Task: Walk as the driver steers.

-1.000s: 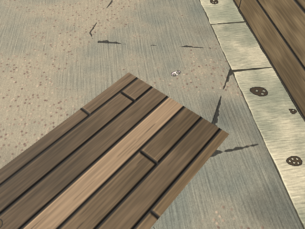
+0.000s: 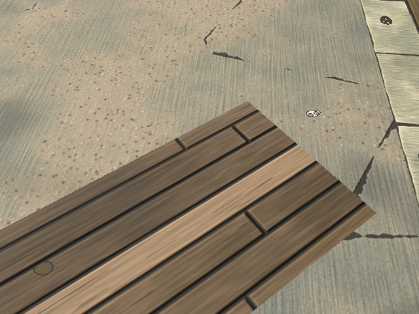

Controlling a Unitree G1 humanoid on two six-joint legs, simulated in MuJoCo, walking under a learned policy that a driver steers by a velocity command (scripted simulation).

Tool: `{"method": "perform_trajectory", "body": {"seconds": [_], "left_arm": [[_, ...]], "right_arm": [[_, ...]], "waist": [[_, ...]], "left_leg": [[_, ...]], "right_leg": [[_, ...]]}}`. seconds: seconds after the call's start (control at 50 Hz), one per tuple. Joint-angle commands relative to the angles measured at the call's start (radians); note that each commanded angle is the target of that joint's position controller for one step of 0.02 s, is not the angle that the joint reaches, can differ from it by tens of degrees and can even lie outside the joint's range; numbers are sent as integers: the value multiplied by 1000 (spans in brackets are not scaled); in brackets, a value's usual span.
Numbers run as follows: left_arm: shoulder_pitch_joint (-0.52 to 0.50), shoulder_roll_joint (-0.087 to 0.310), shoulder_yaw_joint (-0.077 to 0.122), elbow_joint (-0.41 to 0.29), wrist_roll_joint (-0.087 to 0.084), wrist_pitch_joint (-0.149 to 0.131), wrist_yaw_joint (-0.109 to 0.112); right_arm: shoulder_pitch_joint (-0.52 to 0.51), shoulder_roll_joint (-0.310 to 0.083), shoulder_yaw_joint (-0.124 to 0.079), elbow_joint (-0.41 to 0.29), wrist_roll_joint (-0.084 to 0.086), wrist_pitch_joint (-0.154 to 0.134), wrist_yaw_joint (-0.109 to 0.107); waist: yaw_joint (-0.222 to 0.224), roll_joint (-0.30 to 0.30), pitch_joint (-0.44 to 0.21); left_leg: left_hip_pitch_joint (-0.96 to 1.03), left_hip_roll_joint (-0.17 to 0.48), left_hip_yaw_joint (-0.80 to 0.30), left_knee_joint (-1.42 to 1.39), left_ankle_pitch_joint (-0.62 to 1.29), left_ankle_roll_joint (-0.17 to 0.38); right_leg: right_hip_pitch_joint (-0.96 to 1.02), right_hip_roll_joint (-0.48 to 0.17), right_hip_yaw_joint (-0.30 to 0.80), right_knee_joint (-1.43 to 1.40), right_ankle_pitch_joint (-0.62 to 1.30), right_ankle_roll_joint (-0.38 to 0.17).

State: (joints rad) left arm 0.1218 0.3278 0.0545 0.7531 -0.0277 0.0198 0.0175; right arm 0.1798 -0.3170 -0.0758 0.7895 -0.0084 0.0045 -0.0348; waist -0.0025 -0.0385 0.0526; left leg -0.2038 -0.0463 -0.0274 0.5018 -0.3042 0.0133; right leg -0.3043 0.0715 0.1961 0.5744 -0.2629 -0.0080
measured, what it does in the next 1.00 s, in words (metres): walks ahead: right foot, then left foot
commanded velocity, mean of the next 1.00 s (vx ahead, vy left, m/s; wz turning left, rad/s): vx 0.15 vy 0.00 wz -0.18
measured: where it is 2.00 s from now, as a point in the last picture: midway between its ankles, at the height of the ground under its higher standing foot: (225, 252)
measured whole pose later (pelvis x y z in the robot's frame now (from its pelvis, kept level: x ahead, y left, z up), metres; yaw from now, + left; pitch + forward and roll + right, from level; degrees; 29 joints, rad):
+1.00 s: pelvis +0.11 -0.04 +0.01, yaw -8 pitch +2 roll -2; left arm 0.17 0.33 0.05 0.69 0.00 -0.10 -0.04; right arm 0.43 -0.26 -0.03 0.79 0.02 -0.06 0.01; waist -0.05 -0.04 0.00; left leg -0.10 -0.03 -0.08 0.34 -0.27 0.05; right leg -0.52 -0.01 0.02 0.91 -0.27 0.00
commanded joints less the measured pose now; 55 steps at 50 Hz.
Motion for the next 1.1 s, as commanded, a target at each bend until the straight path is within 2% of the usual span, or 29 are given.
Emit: {"method": "perform_trajectory", "body": {"seconds": [0.02,0.04,0.06,0.08,0.12,0.18,0.24,0.28,0.3,0.32,0.34,0.36,0.38,0.4,0.44,0.5,0.54,0.6,0.68,0.76,0.8,0.82,0.84,0.86,0.88,0.94,0.96,1.04,1.1], "left_arm": [[-13,106,30,-91,1,-2,-1],[-5,142,47,-89,6,-1,-4],[9,156,58,-83,4,5,-8],[19,132,54,-78,-1,14,-11],[-27,84,35,-96,1,20,-17],[-54,68,22,-135,-3,17,-42],[-24,97,33,-149,-4,22,-55],[54,109,48,-132,5,30,-50],[108,151,68,-124,9,32,-34],[156,292,101,-144,10,31,-12],[162,287,87,-163,49,5,-25],[139,245,77,-164,51,-18,-35],[95,213,69,-158,37,-32,-31],[53,186,63,-159,21,-32,-24],[11,158,49,-170,17,-23,-9],[23,133,39,-168,26,-21,3],[52,117,33,-151,22,-19,8],[72,134,30,-123,32,-27,3],[103,168,36,-92,27,-46,-8],[60,160,34,-84,9,-55,-18],[41,115,21,-88,15,-59,-22],[13,54,2,-105,28,-67,-27],[-25,21,-4,-166,37,-91,-31],[-66,89,12,-179,15,-112,-29],[-43,109,20,-172,-4,-127,-38],[-66,106,26,-160,34,-145,-50],[-74,87,23,-164,35,-146,-55],[-155,20,3,-180,27,-140,-59],[-225,19,0,-199,17,-141,-63]], "right_arm": [[41,-163,-43,-54,-14,-9,-6],[18,-139,-31,-76,-17,-13,-11],[-16,-126,-23,-92,-11,-15,-17],[-55,-127,-23,-97,2,-15,-19],[-40,-155,-31,-85,8,-11,-21],[-25,-175,-39,-83,5,10,-20],[-17,-198,-47,-78,20,17,-9],[-30,-184,-44,-74,40,7,0],[34,-148,-35,-50,31,-4,10],[34,-79,-11,-88,-27,-11,17],[-61,-82,-9,-132,-19,-14,11],[-87,-121,-21,-133,8,-8,6],[-88,-125,-25,-131,18,-4,1],[-71,-130,-30,-112,9,0,-9],[-47,-135,-35,-103,1,4,-12],[-19,-98,-24,-95,11,5,-5],[-26,-79,-13,-97,12,2,3],[-61,-80,-1,-106,22,-15,24],[-69,-86,7,-111,33,-48,39],[21,-70,14,-79,37,-68,51],[137,-76,8,-32,38,-70,48],[227,-113,-1,-15,42,-72,42],[283,-240,-34,-14,37,-74,44],[298,-214,-29,-25,19,-85,54],[257,-170,-17,-41,14,-96,53],[233,-123,-4,-65,23,-91,43],[240,-114,-1,-68,25,-83,37],[245,-135,-10,-77,26,-61,9],[281,-152,-18,-68,32,-52,1]], "waist": [[-13,260,-92],[-15,225,-90],[6,141,-78],[25,108,-52],[-11,137,-31],[-36,179,-75],[-32,197,-101],[14,174,-111],[27,78,-135],[16,-231,-156],[68,-204,-229],[72,-91,-200],[41,-72,-141],[21,-33,-113],[-6,-66,-111],[-4,-76,-142],[15,-84,-153],[53,-145,-85],[72,-95,-20],[10,-56,-15],[-41,-16,-36],[-69,88,-48],[-59,310,-24],[-93,260,13],[-62,208,38],[-51,132,13],[-47,136,2],[-65,149,9],[-89,165,27]], "left_leg": [[187,375,-351,-171,490,218],[167,465,-389,-176,607,289],[136,453,-333,-166,623,283],[125,400,-245,-160,580,240],[161,337,-141,-165,583,207],[166,310,-35,-147,614,195],[154,331,-3,-102,588,176],[90,310,49,2,495,118],[-4,258,117,148,362,48],[-306,134,178,465,-193,-62],[-417,27,12,670,-436,-87],[-433,57,-49,745,-389,-79],[-439,77,-57,729,-297,-66],[-434,95,-63,682,-220,-66],[-355,82,-52,642,-120,-81],[-303,71,-35,532,-68,-101],[-276,84,-21,409,-31,-100],[-245,93,16,282,-35,-81],[-241,99,30,181,-64,-23],[-75,75,78,18,12,40],[89,55,69,-43,5,68],[184,165,-107,-127,-68,110],[276,354,-529,-266,-250,248],[282,429,-709,-345,-319,327],[296,404,-645,-333,-295,307],[318,298,-432,-313,21,235],[298,269,-383,-316,109,225],[153,192,-246,-310,260,193],[64,192,-252,-297,236,177]], "right_leg": [[-227,14,-70,253,-214,6],[-271,-24,-85,481,-383,34],[-274,-57,-74,577,-362,49],[-280,-83,-83,554,-304,61],[-299,-102,-135,466,-201,88],[-178,-112,-203,287,-153,92],[-70,-89,-262,127,-99,64],[69,-52,-293,-63,55,17],[215,-62,-219,-156,222,-26],[413,-328,166,-164,683,-151],[347,-487,394,-203,729,-368],[311,-449,331,-231,600,-369],[262,-384,245,-237,484,-308],[233,-334,194,-239,382,-255],[164,-282,135,-249,377,-226],[171,-260,90,-249,392,-230],[175,-245,94,-294,59,-225],[131,-268,140,-371,-234,-222],[131,-317,160,-394,-305,-226],[59,-300,76,-366,-307,-199],[-28,-240,-12,-248,-291,-154],[-123,-170,-113,-39,-215,-99],[-382,-15,-264,253,-218,-16],[-519,-28,-159,421,-332,-13],[-568,-81,-112,480,-241,-26],[-556,-120,-129,404,-40,-13],[-516,-112,-142,354,3,4],[-352,-61,-185,106,179,60],[-234,-35,-188,-15,267,68]]}}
